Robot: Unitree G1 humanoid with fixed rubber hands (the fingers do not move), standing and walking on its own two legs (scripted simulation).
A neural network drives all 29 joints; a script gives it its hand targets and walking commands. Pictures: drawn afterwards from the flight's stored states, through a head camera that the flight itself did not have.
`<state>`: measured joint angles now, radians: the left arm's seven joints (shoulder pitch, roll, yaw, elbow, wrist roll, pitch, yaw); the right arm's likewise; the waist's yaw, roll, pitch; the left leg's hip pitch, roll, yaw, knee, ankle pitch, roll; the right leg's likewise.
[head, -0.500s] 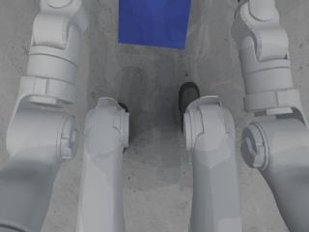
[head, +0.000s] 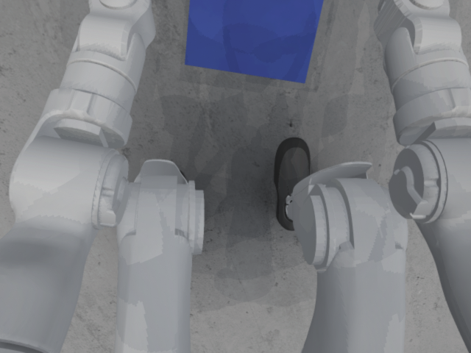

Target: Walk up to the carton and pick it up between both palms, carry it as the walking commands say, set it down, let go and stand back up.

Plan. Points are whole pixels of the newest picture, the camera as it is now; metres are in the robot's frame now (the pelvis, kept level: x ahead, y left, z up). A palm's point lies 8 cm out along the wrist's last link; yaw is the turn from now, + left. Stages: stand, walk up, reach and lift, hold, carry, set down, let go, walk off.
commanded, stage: reach and lift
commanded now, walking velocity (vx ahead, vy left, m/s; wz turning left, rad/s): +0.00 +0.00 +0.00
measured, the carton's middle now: out of the picture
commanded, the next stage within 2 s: none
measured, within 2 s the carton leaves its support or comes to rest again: leaves its support in 1.36 s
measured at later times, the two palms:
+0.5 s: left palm out of the picture +0.53 +0.11 -0.22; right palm out of the picture +0.53 -0.19 -0.20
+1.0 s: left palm out of the picture +0.54 +0.09 -0.22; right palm out of the picture +0.54 -0.17 -0.21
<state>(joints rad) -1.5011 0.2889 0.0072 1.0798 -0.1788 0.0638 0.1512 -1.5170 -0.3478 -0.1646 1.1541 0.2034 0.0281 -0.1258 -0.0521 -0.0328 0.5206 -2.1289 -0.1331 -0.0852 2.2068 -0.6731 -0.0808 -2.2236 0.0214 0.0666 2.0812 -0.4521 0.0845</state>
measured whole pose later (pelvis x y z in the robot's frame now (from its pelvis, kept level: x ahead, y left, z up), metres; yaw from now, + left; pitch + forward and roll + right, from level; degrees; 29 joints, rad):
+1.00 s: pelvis +0.01 -0.01 -0.02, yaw +2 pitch +37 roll -1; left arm -1.52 0.21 0.06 1.18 -0.05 0.05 0.12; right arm -1.54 -0.27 -0.24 1.29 0.12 0.01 -0.09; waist -0.06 -0.02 0.40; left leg -2.24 -0.07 -0.06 2.25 -0.66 -0.05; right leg -2.31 -0.02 0.04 2.14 -0.48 0.05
